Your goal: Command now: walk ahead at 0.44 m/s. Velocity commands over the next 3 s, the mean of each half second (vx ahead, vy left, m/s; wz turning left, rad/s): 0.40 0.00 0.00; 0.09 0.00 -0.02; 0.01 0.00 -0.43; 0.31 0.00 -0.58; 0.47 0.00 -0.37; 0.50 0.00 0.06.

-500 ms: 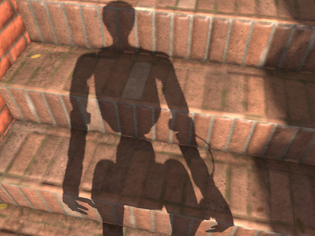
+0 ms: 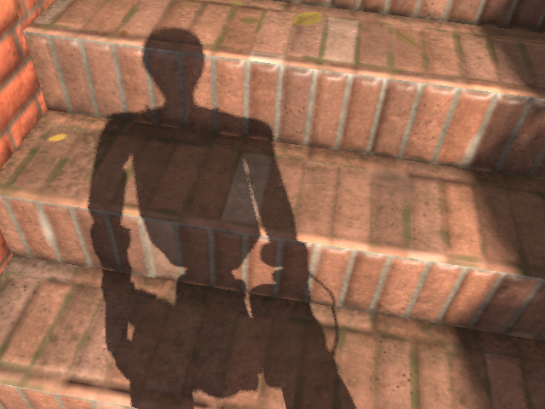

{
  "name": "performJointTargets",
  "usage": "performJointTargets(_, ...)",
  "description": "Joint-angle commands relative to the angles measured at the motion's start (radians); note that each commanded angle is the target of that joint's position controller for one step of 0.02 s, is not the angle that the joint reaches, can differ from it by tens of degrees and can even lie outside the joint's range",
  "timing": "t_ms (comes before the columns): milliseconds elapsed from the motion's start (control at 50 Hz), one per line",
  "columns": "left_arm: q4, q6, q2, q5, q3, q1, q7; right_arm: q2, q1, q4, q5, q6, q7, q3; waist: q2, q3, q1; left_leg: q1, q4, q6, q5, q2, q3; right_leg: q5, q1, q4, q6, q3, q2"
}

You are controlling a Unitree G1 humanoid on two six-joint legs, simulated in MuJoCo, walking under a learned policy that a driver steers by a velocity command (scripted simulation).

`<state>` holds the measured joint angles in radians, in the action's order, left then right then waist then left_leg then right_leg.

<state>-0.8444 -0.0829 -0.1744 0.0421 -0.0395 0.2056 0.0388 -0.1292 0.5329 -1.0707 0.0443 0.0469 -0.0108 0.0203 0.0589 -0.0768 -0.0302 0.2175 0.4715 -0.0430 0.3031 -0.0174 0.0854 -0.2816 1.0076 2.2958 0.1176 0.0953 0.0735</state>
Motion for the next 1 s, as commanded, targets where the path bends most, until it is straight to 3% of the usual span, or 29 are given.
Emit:
performJointTargets(20, 0.186, -0.022, 0.118, 0.011, -0.083, -0.12, 0.024, -0.011, 0.002, 0.009, -0.001, 0.011, 0.001, 0.033, -0.092, 0.212, 0.085, -0.016, -0.271, -0.108, -0.035, 0.304, -0.25, 0.02, 0.528, 0.156, 0.036, 0.084, -0.056)
performJointTargets(60, 0.238, -0.004, 0.067, -0.005, -0.099, -0.22, 0.012, -0.033, -0.096, 0.039, -0.019, 0.025, 0.0, 0.047, -0.1, 0.228, 0.108, 0.391, -0.393, -0.086, -0.066, 0.183, -0.048, 0.191, 0.209, -0.277, 0.001, -0.08, -0.056)
performJointTargets(100, 0.292, 0.0, 0.052, -0.025, -0.127, -0.349, -0.017, -0.086, -0.002, -0.003, -0.057, 0.04, 0.038, 0.041, -0.171, 0.126, 0.08, 0.503, -0.617, -0.141, -0.242, 0.169, -0.03, 0.15, -0.163, -0.582, -0.043, -0.32, -0.109)
performJointTargets(120, 0.259, -0.002, 0.021, -0.033, -0.108, -0.299, -0.026, -0.141, -0.004, -0.012, -0.071, 0.045, 0.036, 0.034, -0.189, -0.013, 0.109, 0.414, -0.581, -0.158, -0.763, 0.154, 0.003, 0.11, -0.464, -0.704, -0.022, -0.387, -0.072)
performJointTargets(160, 0.225, 0.003, -0.034, -0.042, -0.069, -0.225, -0.029, -0.261, 0.117, -0.065, -0.046, 0.037, 0.042, 0.0, -0.332, -0.142, 0.156, -0.025, -0.289, -0.165, -1.879, 0.228, 0.032, -0.215, -0.493, -0.823, 0.026, -0.397, 0.019)
performJointTargets(180, 0.174, 0.004, -0.059, -0.048, -0.048, -0.055, -0.016, -0.31, 0.077, -0.063, -0.039, 0.017, 0.05, -0.018, -0.416, -0.159, 0.233, -0.278, -0.113, -0.182, -2.046, 0.29, -0.01, -0.343, -0.423, -0.994, 0.045, -0.315, 0.014)
performJointTargets(200, 0.134, 0.002, -0.101, -0.044, -0.028, 0.025, -0.003, -0.296, 0.03, -0.043, -0.039, 0.001, 0.06, -0.023, -0.389, -0.18, 0.249, -0.376, 0.048, -0.189, -2.009, 0.299, -0.022, -0.326, -0.464, -1.194, 0.071, -0.212, 0.005)
performJointTargets(220, 0.063, 0.008, -0.198, -0.065, 0.01, 0.163, 0.015, -0.232, 0.009, 0.002, -0.013, 0.015, 0.054, -0.013, -0.175, -0.208, 0.254, -0.183, 0.267, -0.214, -1.852, 0.26, -0.058, -0.277, -0.658, -1.34, 0.14, 0.087, -0.109)
performJointTargets(240, -0.017, 0.048, -0.256, -0.073, 0.04, 0.296, -0.003, -0.124, -0.023, 0.035, -0.012, 0.037, 0.014, -0.003, 0.181, -0.244, 0.262, 0.198, 0.587, -0.192, -1.003, 0.092, -0.094, -0.526, -0.882, -1.798, 0.281, 0.614, -0.298)
performJointTargets(260, -0.099, 0.081, -0.256, -0.106, 0.055, 0.359, -0.049, -0.066, -0.241, 0.111, -0.025, 0.069, -0.031, -0.008, 0.264, -0.143, 0.286, 0.515, 1.272, -0.122, -0.229, -0.122, -0.268, -0.655, -0.849, -2.145, 0.324, 1.061, -0.403)
performJointTargets(300, -0.148, 0.054, 0.002, -0.106, -0.017, 0.153, -0.038, 0.057, -0.442, 0.306, -0.066, 0.092, -0.077, 0.035, 0.061, 0.181, 0.095, 0.916, 1.736, -0.157, -0.121, -0.075, -0.39, -0.54, -0.544, -1.977, 0.167, 0.696, -0.409)
performJointTargets(360, -0.198, 0.035, 0.114, -0.096, -0.027, 0.046, 0.005, 0.076, -0.224, 0.27, -0.046, 0.062, -0.058, 0.066, -0.137, 0.162, -0.084, 0.921, 1.705, -0.167, -0.228, -0.022, -0.349, -0.041, -0.476, -1.876, -0.013, 0.135, -0.252)
performJointTargets(400, -0.18, 0.033, 0.087, -0.102, -0.024, 0.005, 0.017, 0.04, -0.228, 0.276, -0.072, 0.039, -0.033, 0.068, -0.126, 0.178, -0.099, 0.923, 1.624, -0.116, -0.268, -0.02, -0.298, 0.093, -0.406, -1.921, -0.003, -0.039, -0.233)
performJointTargets(440, -0.196, 0.015, 0.067, -0.107, -0.033, 0.036, 0.014, 0.017, -0.298, 0.295, -0.05, 0.005, -0.003, 0.069, -0.081, 0.143, -0.076, 0.819, 1.487, -0.063, -0.391, -0.025, -0.202, 0.214, -0.322, -1.954, 0.022, -0.167, -0.188)
performJointTargets(500, -0.247, 0.014, 0.013, -0.094, -0.026, 0.263, -0.011, 0.029, -0.356, 0.291, -0.033, -0.011, 0.014, 0.069, 0.011, 0.066, 0.022, 1.005, 1.565, -0.017, -0.368, 0.009, -0.133, 0.38, -0.643, -1.919, 0.069, -0.07, -0.247)
performJointTargets(600, -0.231, 0.055, -0.028, -0.055, 0.01, 0.441, -0.092, 0.035, -0.72, 0.467, -0.033, 0.019, -0.02, 0.092, 0.079, 0.074, 0.16, 1.29, 1.302, 0.05, -0.16, 0.172, -0.095, 0.464, -1.095, -1.977, 0.05, 0.107, -0.36)
performJointTargets(640, -0.219, 0.079, -0.05, -0.049, 0.028, 0.39, -0.116, 0.032, -0.74, 0.505, -0.039, 0.004, -0.037, 0.092, 0.078, 0.09, 0.139, 1.124, 1.128, 0.067, -0.142, 0.215, -0.056, 0.556, -1.05, -2.056, 0.047, 0.061, -0.386)
performJointTargets(660, -0.196, 0.094, -0.115, -0.022, 0.061, 0.346, -0.119, 0.068, -0.742, 0.514, -0.067, -0.014, -0.039, 0.115, 0.112, 0.099, 0.105, 0.762, 0.858, 0.029, 0.236, 0.179, 0.025, 0.58, -0.84, -2.17, 0.034, -0.032, -0.379)
performJointTargets(680, -0.262, 0.092, -0.021, -0.005, 0.031, 0.499, -0.111, 0.04, -0.809, 0.549, -0.072, 0.004, -0.028, 0.104, 0.0, 0.036, 0.126, 0.515, 0.814, -0.024, 0.239, 0.072, 0.119, 1.162, -0.825, -2.049, 0.011, -0.126, -0.276)
performJointTargets(700, -0.259, 0.071, -0.105, -0.035, 0.049, 0.568, -0.099, -0.007, -0.676, 0.528, -0.088, 0.009, -0.014, 0.083, 0.097, -0.058, 0.087, 0.357, 0.624, -0.041, 0.254, 0.027, 0.078, 1.405, -0.953, -1.943, 0.003, -0.048, -0.304)
performJointTargets(740, -0.215, 0.026, -0.207, -0.037, 0.087, 0.406, -0.062, -0.131, -0.271, 0.454, -0.042, 0.002, 0.006, 0.008, 0.133, -0.303, -0.132, -0.15, 0.432, -0.12, -0.102, 0.141, -0.223, 1.475, -0.829, -1.66, -0.07, -0.016, -0.322)
performJointTargets(760, -0.19, 0.016, -0.188, -0.036, 0.091, 0.334, -0.046, -0.191, -0.062, 0.37, -0.036, -0.028, 0.033, -0.029, 0.007, -0.408, -0.222, -0.343, 0.276, -0.207, 0.035, 0.234, -0.465, 1.151, -0.62, -1.433, -0.093, -0.033, -0.205)
performJointTargets(780, -0.171, 0.007, -0.1, -0.04, 0.079, 0.263, -0.024, -0.23, 0.003, 0.278, -0.01, -0.042, 0.051, -0.046, -0.29, -0.41, -0.175, -0.378, 0.166, -0.267, -0.193, 0.339, -0.68, 0.04, -0.431, -0.987, -0.096, 0.006, -0.039)
performJointTargets(800, -0.089, -0.01, -0.056, -0.005, 0.083, 0.117, -0.007, -0.17, -0.034, 0.26, 0.051, -0.042, 0.053, -0.039, -0.236, -0.329, -0.127, -0.254, 0.155, -0.225, -0.283, 0.345, -0.626, -0.14, -0.256, -0.627, -0.075, 0.161, 0.002)
performJointTargets(820, -0.009, 0.007, -0.023, 0.015, 0.078, 0.038, -0.027, -0.12, -0.157, 0.271, 0.039, -0.031, 0.044, -0.031, -0.178, -0.195, -0.084, -0.124, 0.21, -0.173, -0.272, 0.356, -0.497, -0.206, -0.122, -0.466, -0.084, 0.164, 0.009)
performJointTargets(860, 0.099, 0.062, 0.034, -0.055, 0.046, 0.022, -0.057, 0.009, -0.337, 0.265, 0.001, 0.002, 0.04, 0.003, -0.081, -0.008, 0.029, 0.141, 0.22, -0.054, -0.137, 0.302, -0.319, -0.123, -0.106, -0.429, -0.057, 0.095, -0.024)
performJointTargets(880, 0.106, 0.078, 0.032, -0.054, 0.039, 0.095, -0.055, 0.036, -0.387, 0.252, -0.001, 0.013, 0.035, 0.009, -0.033, 0.053, 0.093, 0.273, 0.204, -0.031, -0.088, 0.288, -0.243, -0.08, -0.171, -0.385, -0.048, 0.063, -0.011)
performJointTargets(940, 0.134, 0.125, 0.02, -0.031, 0.03, 0.248, -0.079, -0.004, -0.448, 0.279, 0.003, 0.005, 0.032, 0.011, -0.094, 0.114, 0.207, 0.354, 0.121, -0.023, -0.084, 0.277, -0.099, 0.078, -0.16, -0.334, -0.07, 0.061, 0.011)
performJointTargets(1000, 0.199, 0.15, -0.104, -0.059, 0.065, 0.192, -0.131, -0.102, -0.485, 0.357, 0.027, -0.023, 0.061, 0.001, -0.173, 0.106, 0.22, 0.374, 0.048, -0.047, -0.186, 0.276, 0.014, 0.199, -0.216, -0.508, -0.162, -0.044, 0.019)
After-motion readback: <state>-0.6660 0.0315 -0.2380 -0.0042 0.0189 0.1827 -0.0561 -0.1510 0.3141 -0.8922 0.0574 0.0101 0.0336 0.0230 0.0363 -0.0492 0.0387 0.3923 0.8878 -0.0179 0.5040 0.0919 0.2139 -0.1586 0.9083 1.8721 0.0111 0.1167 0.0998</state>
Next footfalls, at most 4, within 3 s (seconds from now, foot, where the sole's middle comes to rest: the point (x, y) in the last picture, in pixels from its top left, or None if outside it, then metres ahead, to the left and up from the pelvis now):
0.20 right None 0.19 -0.09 -0.59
0.64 left None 0.40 0.19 -0.41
1.18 right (273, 366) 0.49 -0.01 -0.41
1.88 left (155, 173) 0.80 0.23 -0.22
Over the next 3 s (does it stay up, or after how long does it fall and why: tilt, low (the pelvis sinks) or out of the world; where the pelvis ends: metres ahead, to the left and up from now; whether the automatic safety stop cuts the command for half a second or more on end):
stays up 1.06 -0.22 0.75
